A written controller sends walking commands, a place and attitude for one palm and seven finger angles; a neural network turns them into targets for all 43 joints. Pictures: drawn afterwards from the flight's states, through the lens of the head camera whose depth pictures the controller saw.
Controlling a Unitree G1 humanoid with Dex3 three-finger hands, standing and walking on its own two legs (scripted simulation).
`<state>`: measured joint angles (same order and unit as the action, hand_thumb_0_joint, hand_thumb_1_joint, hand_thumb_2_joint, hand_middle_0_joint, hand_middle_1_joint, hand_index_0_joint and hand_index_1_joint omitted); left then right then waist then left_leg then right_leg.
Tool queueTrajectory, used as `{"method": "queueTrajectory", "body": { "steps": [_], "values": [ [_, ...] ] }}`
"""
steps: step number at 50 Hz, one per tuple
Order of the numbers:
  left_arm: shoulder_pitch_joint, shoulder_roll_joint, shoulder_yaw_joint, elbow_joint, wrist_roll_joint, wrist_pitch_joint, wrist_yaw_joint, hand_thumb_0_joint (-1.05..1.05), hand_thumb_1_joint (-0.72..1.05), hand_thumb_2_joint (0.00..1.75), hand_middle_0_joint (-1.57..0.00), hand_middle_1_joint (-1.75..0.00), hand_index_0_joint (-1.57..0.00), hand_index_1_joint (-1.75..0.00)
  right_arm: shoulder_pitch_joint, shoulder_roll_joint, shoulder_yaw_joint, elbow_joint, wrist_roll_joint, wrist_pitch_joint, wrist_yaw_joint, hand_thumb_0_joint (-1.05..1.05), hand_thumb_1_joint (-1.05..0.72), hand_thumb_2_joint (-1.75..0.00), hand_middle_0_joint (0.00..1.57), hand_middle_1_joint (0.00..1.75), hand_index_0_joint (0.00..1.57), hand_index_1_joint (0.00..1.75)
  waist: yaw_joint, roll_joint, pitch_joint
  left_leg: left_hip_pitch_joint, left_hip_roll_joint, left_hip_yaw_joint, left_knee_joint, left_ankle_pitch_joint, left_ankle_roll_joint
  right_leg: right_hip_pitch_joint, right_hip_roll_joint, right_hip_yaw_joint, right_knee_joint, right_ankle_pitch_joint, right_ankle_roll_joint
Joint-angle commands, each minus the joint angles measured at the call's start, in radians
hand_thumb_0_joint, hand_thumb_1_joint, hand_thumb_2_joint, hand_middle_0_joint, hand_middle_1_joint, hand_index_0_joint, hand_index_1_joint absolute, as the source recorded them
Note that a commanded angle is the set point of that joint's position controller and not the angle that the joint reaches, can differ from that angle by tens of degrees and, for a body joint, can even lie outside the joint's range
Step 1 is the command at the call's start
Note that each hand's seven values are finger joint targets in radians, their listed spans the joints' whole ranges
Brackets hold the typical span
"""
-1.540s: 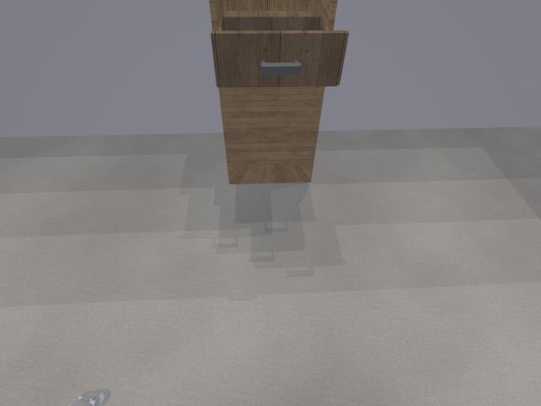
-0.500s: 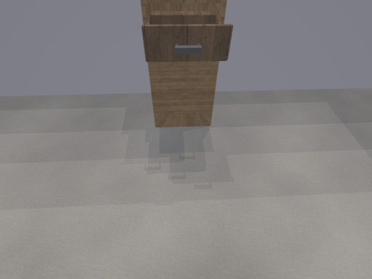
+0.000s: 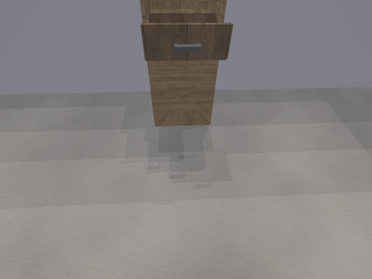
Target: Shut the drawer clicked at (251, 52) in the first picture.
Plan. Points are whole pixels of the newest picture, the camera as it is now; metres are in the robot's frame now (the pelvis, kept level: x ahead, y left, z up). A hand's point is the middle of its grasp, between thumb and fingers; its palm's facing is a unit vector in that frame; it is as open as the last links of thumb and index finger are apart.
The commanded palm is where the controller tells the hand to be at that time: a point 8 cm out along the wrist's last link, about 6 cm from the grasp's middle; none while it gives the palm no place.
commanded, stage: walk to a spot facing it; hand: left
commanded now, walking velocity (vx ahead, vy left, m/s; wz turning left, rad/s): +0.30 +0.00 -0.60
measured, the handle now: (187, 46) +1.02 +0.06 +0.02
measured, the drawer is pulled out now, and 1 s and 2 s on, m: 0.30 0.30 0.30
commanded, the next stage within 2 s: turn to face it in 1.46 s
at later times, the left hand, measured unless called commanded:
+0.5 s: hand out of the picture +0.11 +0.13 -0.18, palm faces -0.11 -0.97 -0.22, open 7.4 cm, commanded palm none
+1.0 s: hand (150, 220) +0.32 +0.13 -0.20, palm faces -0.31 -0.94 -0.17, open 7.4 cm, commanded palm none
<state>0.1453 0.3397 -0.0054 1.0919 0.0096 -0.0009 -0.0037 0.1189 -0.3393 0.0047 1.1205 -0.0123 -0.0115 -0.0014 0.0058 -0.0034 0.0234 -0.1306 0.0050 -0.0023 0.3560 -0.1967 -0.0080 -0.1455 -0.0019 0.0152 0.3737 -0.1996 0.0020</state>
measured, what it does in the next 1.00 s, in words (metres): walks ahead, turning right: left foot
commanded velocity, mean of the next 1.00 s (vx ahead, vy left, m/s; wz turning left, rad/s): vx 0.34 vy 0.00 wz -0.46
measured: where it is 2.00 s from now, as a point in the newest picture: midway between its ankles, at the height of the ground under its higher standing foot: (216, 227)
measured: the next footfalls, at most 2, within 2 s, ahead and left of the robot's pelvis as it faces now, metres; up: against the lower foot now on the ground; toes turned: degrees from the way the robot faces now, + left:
left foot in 0.92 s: +0.44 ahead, -0.01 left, +0.00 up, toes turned -16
right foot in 1.48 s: +0.53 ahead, -0.27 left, +0.00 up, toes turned -48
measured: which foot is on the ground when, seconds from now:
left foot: down 0.00-0.36, up 0.38-0.90, down 0.92-1.00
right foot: down 0.00-0.92, up 0.94-1.00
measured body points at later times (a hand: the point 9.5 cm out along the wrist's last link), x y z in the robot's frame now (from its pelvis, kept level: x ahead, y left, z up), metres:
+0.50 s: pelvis +0.08 -0.06 -0.01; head +0.10 -0.08 +0.44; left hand +0.11 +0.18 -0.16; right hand +0.04 -0.31 -0.18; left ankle +0.06 +0.09 -0.66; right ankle +0.06 -0.13 -0.75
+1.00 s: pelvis +0.32 -0.06 -0.03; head +0.35 -0.04 +0.42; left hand +0.34 +0.18 -0.19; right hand +0.35 -0.31 -0.15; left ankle +0.40 +0.00 -0.75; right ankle +0.12 -0.11 -0.66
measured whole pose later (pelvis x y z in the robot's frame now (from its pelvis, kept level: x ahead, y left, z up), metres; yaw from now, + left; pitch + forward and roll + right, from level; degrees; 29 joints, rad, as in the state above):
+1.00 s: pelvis +0.32 -0.06 -0.03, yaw -26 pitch +0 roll -1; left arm 0.44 0.18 0.06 1.10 0.01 -0.03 0.01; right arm 0.12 -0.13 -0.02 0.94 -0.03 -0.08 0.00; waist 0.05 -0.05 0.04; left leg -0.38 0.05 0.16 0.66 -0.28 0.06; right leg -0.25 0.03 0.07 1.15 -0.46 -0.05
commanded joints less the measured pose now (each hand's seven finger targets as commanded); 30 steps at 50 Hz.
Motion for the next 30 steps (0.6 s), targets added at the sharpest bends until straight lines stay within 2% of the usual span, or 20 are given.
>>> {"method": "queueTrajectory", "body": {
  "steps": [1, 2, 3, 5, 7, 9, 10, 11, 13, 15, 16, 17, 18, 19, 20, 21, 23, 25, 27, 30],
  "values": [
    [-0.016, 0.148, 0.028, -0.049, 0.001, -0.018, 0.017, 0.0, 0.9, 0.9, -0.2, -0.3, -0.2, -0.3, -0.019, -0.144, -0.026, -0.05, 0.002, -0.022, -0.012, 0.0, -0.9, -0.9, 0.2, 0.3, 0.2, 0.3, -0.004, -0.002, -0.063, 0.022, 0.118, -0.077, -0.05, 0.089, 0.024, -0.005, -0.109, 0.096, -0.062, 0.075, -0.021],
    [0.019, 0.098, 0.02, -0.039, 0.002, -0.006, 0.017, 0.0, 0.9, 0.9, -0.2, -0.3, -0.2, -0.3, 0.015, -0.095, -0.017, -0.04, -0.003, -0.014, -0.01, 0.0, -0.9, -0.9, 0.2, 0.3, 0.2, 0.3, -0.005, 0.002, -0.059, 0.025, 0.114, -0.059, -0.033, 0.023, 0.016, -0.022, -0.1, 0.102, -0.049, 0.004, -0.019],
    [0.041, 0.086, 0.02, -0.039, 0.005, 0.003, 0.014, 0.0, 0.9, 0.9, -0.2, -0.3, -0.2, -0.3, 0.046, -0.079, -0.018, -0.039, -0.005, -0.007, -0.01, 0.0, -0.9, -0.9, 0.2, 0.3, 0.2, 0.3, -0.007, -0.007, -0.056, 0.03, 0.114, -0.048, -0.018, -0.065, 0.016, -0.051, -0.087, 0.11, -0.035, -0.088, -0.022],
    [0.05, 0.09, 0.03, -0.056, 0.01, 0.016, 0.001, 0.0, 0.9, 0.9, -0.2, -0.3, -0.2, -0.3, 0.063, -0.1, -0.03, -0.05, -0.01, 0.001, -0.009, 0.0, -0.9, -0.9, 0.2, 0.3, 0.2, 0.3, -0.008, 0.019, 0.027, -0.016, 0.128, -0.058, -0.037, -0.273, 0.029, -0.144, -0.06, 0.12, -0.016, -0.253, -0.032],
    [0.061, 0.086, 0.041, -0.087, 0.014, 0.02, -0.01, 0.0, 0.9, 0.9, -0.2, -0.3, -0.2, -0.3, 0.084, -0.128, -0.048, -0.071, -0.012, 0.003, -0.01, 0.0, -0.9, -0.9, 0.2, 0.3, 0.2, 0.3, -0.013, 0.061, 0.088, -0.035, 0.169, -0.103, -0.074, -0.412, 0.056, -0.236, -0.016, 0.102, 0.064, -0.31, -0.036],
    [0.065, 0.05, 0.048, -0.118, 0.013, 0.015, -0.02, 0.0, 0.9, 0.9, -0.2, -0.3, -0.2, -0.3, 0.127, -0.17, -0.073, -0.087, -0.008, -0.003, -0.014, 0.0, -0.9, -0.9, 0.2, 0.3, 0.2, 0.3, -0.03, 0.167, 0.115, -0.002, 0.291, -0.22, -0.155, -0.493, 0.125, -0.34, 0.037, -0.004, 0.288, -0.254, -0.021],
    [0.029, 0.036, 0.053, -0.146, 0.013, 0.011, -0.023, 0.0, 0.9, 0.9, -0.2, -0.3, -0.2, -0.3, 0.152, -0.169, -0.082, -0.091, -0.007, -0.014, -0.015, 0.0, -0.9, -0.9, 0.2, 0.3, 0.2, 0.3, -0.044, 0.173, 0.111, 0.036, 0.354, -0.256, -0.187, -0.415, 0.17, -0.396, 0.011, -0.025, 0.404, -0.273, -0.014],
    [0.006, 0.027, 0.057, -0.166, 0.015, 0.008, -0.028, 0.0, 0.9, 0.9, -0.2, -0.3, -0.2, -0.3, 0.169, -0.162, -0.085, -0.093, -0.009, -0.023, -0.016, 0.0, -0.9, -0.9, 0.2, 0.3, 0.2, 0.3, -0.05, 0.168, 0.118, 0.077, 0.375, -0.244, -0.186, -0.323, 0.192, -0.455, -0.021, -0.015, 0.459, -0.301, -0.011],
    [0.009, 0.008, 0.063, -0.182, 0.013, -0.002, -0.036, 0.0, 0.9, 0.9, -0.2, -0.3, -0.2, -0.3, 0.167, -0.136, -0.088, -0.101, -0.011, -0.033, -0.017, 0.0, -0.9, -0.9, 0.2, 0.3, 0.2, 0.3, -0.039, 0.125, 0.091, 0.098, 0.38, -0.158, -0.132, -0.158, 0.186, -0.438, -0.062, -0.024, 0.437, -0.296, -0.009],
    [0.083, -0.027, 0.069, -0.17, 0.011, -0.007, -0.042, 0.0, 0.9, 0.9, -0.2, -0.3, -0.2, -0.3, 0.125, -0.114, -0.086, -0.115, -0.014, -0.037, -0.017, 0.0, -0.9, -0.9, 0.2, 0.3, 0.2, 0.3, 0.004, 0.125, 0.067, 0.01, 0.343, -0.031, -0.05, -0.047, 0.138, -0.269, -0.066, -0.062, 0.325, -0.239, -0.012],
    [0.183, -0.037, 0.075, -0.138, 0.012, -0.009, -0.043, 0.0, 0.9, 0.9, -0.2, -0.3, -0.2, -0.3, 0.09, -0.108, -0.087, -0.12, -0.013, -0.036, -0.017, 0.0, -0.9, -0.9, 0.2, 0.3, 0.2, 0.3, 0.056, 0.108, 0.033, -0.068, 0.302, 0.044, 0.062, -0.076, 0.102, -0.113, -0.042, -0.093, 0.241, -0.138, -0.016],
    [0.313, -0.011, 0.082, -0.094, 0.017, -0.017, -0.039, 0.0, 0.9, 0.9, -0.2, -0.3, -0.2, -0.3, 0.084, -0.084, -0.083, -0.127, -0.01, -0.034, -0.012, 0.0, -0.9, -0.9, 0.2, 0.3, 0.2, 0.3, 0.107, 0.004, -0.019, -0.171, 0.228, 0.117, 0.267, -0.119, 0.06, 0.075, -0.003, -0.11, 0.141, -0.067, -0.026],
    [0.431, 0.113, 0.108, -0.065, 0.024, -0.034, -0.02, 0.0, 0.9, 0.9, -0.2, -0.3, -0.2, -0.3, 0.077, -0.011, -0.065, -0.162, 0.002, -0.032, -0.002, 0.0, -0.9, -0.9, 0.2, 0.3, 0.2, 0.3, 0.153, -0.339, -0.034, -0.444, 0.107, 0.211, 0.6, -0.312, -0.003, 0.228, -0.22, 0.269, -0.052, -0.248, -0.106],
    [0.487, 0.157, 0.116, -0.062, 0.008, -0.04, -0.002, 0.0, 0.9, 0.9, -0.2, -0.3, -0.2, -0.3, 0.003, 0.013, -0.057, -0.22, -0.002, -0.042, 0.004, 0.0, -0.9, -0.9, 0.2, 0.3, 0.2, 0.3, 0.159, -0.393, -0.004, -0.604, 0.042, 0.129, 0.812, -0.406, -0.012, 0.212, -0.38, 0.638, -0.199, -0.197, -0.192],
    [0.459, 0.135, 0.115, -0.07, 0.0, -0.044, 0.01, 0.0, 0.9, 0.9, -0.2, -0.3, -0.2, -0.3, -0.009, -0.014, -0.065, -0.219, -0.004, -0.046, 0.003, 0.0, -0.9, -0.9, 0.2, 0.3, 0.2, 0.3, 0.133, -0.256, 0.007, -0.619, 0.089, 0.03, 0.862, -0.311, 0.003, 0.204, -0.371, 0.597, -0.185, -0.174, -0.223],
    [0.396, 0.091, 0.105, -0.082, 0.002, -0.048, 0.01, 0.0, 0.9, 0.9, -0.2, -0.3, -0.2, -0.3, -0.025, -0.004, -0.07, -0.207, -0.002, -0.048, 0.005, 0.0, -0.9, -0.9, 0.2, 0.3, 0.2, 0.3, 0.109, -0.188, 0.054, -0.61, 0.119, 0.019, 0.878, -0.222, 0.005, 0.116, -0.333, 0.537, -0.185, -0.185, -0.218],
    [0.31, 0.03, 0.088, -0.108, 0.007, -0.057, 0.012, 0.0, 0.9, 0.9, -0.2, -0.3, -0.2, -0.3, 0.011, 0.016, -0.073, -0.181, -0.01, -0.042, 0.009, 0.0, -0.9, -0.9, 0.2, 0.3, 0.2, 0.3, 0.05, -0.028, 0.067, -0.552, 0.141, 0.01, 0.857, -0.126, -0.011, 0.021, -0.298, 0.438, -0.178, -0.14, -0.218],
    [0.308, 0.002, 0.08, -0.104, 0.01, -0.068, 0.011, 0.0, 0.9, 0.9, -0.2, -0.3, -0.2, -0.3, 0.059, 0.051, -0.073, -0.159, -0.015, -0.029, 0.011, 0.0, -0.9, -0.9, 0.2, 0.3, 0.2, 0.3, 0.016, -0.015, 0.06, -0.526, 0.138, 0.025, 0.826, -0.05, -0.029, -0.013, -0.247, 0.321, -0.178, -0.01, -0.187],
    [0.325, -0.008, 0.078, -0.092, 0.009, -0.076, 0.011, 0.0, 0.9, 0.9, -0.2, -0.3, -0.2, -0.3, 0.072, 0.064, -0.076, -0.163, -0.014, -0.021, 0.014, 0.0, -0.9, -0.9, 0.2, 0.3, 0.2, 0.3, 0.004, -0.035, 0.048, -0.546, 0.132, 0.03, 0.802, 0.0, -0.041, 0.003, -0.216, 0.269, -0.181, 0.049, -0.179],
    [0.362, -0.029, 0.076, -0.07, 0.009, -0.086, 0.015, 0.0, 0.9, 0.9, -0.2, -0.3, -0.2, -0.3, 0.046, 0.077, -0.077, -0.184, -0.014, -0.02, 0.018, 0.0, -0.9, -0.9, 0.2, 0.3, 0.2, 0.3, 0.009, -0.064, 0.036, -0.602, 0.129, 0.033, 0.759, 0.051, -0.052, 0.072, -0.192, 0.226, -0.169, 0.161, -0.17]
  ]
}}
